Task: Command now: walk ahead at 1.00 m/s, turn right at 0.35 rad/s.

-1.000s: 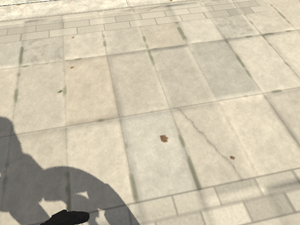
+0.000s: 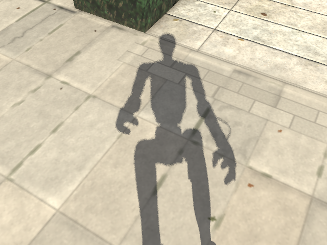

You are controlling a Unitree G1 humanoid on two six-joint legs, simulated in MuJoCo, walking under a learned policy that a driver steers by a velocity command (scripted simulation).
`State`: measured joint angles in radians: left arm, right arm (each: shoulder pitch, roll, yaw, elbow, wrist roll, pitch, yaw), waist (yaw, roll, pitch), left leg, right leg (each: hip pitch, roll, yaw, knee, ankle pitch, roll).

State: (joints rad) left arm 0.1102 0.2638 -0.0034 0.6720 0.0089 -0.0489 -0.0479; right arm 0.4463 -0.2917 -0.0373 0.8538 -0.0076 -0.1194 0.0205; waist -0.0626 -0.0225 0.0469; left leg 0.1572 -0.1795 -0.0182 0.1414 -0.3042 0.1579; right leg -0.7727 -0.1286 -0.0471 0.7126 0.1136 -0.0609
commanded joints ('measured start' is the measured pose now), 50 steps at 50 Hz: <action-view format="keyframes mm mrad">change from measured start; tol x64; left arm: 1 -90 69 16 -53 -9 -17 -11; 50 377 243 114 47 9 33 12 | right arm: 1 2 -141 -25 -25 -7 -28 -16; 50 -94 -212 -50 -87 -41 51 -38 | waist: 1 9 38 64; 50 312 13 -198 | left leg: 1 -145 270 55 -87 880 -58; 6 -81 337 137 704 1502 -136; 8 -927 35 52 1578 -181 -211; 23 -584 197 14 423 408 -188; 30 238 654 -873 123 -607 29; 42 -293 369 213 -36 472 -123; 48 -147 437 279 467 1409 -154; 50 -490 328 249 1119 574 -147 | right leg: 1 227 97 -62 -108 112 -58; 9 1220 -146 882 -384 -508 -441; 17 313 112 424 -600 -283 -266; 26 664 119 431 -169 375 -91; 31 -53 133 142 700 -438 -56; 50 974 209 33 -67 -342 -223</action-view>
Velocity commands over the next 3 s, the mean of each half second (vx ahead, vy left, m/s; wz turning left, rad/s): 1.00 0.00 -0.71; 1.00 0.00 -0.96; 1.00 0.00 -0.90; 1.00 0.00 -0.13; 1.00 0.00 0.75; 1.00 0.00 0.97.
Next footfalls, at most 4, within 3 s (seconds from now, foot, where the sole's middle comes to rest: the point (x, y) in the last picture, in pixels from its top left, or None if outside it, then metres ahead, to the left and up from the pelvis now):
0.14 right None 0.34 -0.09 -0.77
0.56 left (162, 174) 0.78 -0.01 -0.77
1.00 right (241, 134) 0.98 -0.42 -0.77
1.40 left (273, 83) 1.34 -0.69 -0.77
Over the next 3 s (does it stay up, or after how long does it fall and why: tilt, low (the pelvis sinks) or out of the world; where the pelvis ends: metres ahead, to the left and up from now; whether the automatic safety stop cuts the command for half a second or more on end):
stays up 1.60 -1.92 0.00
